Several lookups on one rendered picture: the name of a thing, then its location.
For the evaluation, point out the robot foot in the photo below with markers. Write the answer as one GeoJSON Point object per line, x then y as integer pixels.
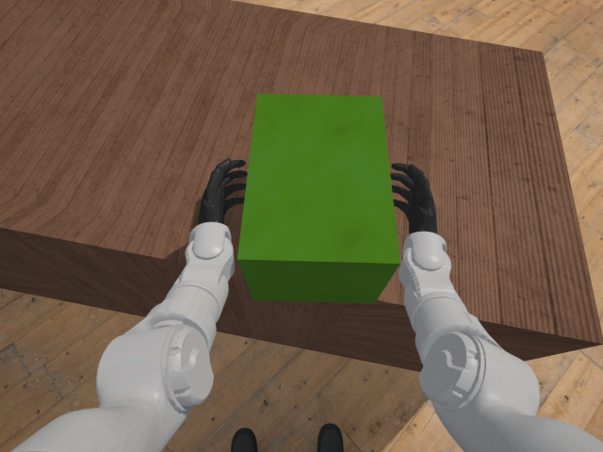
{"type": "Point", "coordinates": [330, 439]}
{"type": "Point", "coordinates": [244, 441]}

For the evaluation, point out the left robot hand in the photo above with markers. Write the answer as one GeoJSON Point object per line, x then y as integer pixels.
{"type": "Point", "coordinates": [213, 205]}

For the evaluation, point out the carton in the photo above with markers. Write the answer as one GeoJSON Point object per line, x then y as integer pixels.
{"type": "Point", "coordinates": [318, 221]}

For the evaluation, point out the right robot hand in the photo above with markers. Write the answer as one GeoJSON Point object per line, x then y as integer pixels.
{"type": "Point", "coordinates": [420, 209]}

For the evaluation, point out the left robot foot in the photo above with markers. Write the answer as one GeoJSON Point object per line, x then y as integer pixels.
{"type": "Point", "coordinates": [244, 441]}

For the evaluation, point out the right robot forearm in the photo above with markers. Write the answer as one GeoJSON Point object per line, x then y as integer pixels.
{"type": "Point", "coordinates": [431, 302]}

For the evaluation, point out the right robot foot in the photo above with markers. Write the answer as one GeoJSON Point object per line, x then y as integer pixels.
{"type": "Point", "coordinates": [330, 439]}

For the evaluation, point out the left robot forearm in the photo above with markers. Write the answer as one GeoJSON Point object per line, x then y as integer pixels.
{"type": "Point", "coordinates": [197, 297]}

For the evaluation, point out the right robot upper arm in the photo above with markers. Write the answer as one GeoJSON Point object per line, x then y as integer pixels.
{"type": "Point", "coordinates": [487, 400]}

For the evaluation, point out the pedestal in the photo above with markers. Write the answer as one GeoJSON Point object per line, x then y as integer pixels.
{"type": "Point", "coordinates": [114, 113]}

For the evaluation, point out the left robot upper arm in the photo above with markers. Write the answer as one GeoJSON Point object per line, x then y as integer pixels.
{"type": "Point", "coordinates": [148, 382]}

